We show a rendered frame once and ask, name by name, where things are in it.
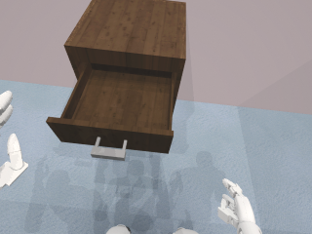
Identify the cabinet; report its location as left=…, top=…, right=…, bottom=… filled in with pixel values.
left=63, top=0, right=186, bottom=114

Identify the right robot forearm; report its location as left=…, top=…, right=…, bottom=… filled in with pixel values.
left=237, top=221, right=262, bottom=234

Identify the robot right hand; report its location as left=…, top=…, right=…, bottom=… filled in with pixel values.
left=217, top=178, right=255, bottom=229

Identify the robot left hand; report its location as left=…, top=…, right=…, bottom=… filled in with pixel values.
left=0, top=91, right=28, bottom=190

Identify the drawer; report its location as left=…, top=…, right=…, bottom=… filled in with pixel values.
left=46, top=62, right=175, bottom=154

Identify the handle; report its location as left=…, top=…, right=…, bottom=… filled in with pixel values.
left=91, top=136, right=128, bottom=161

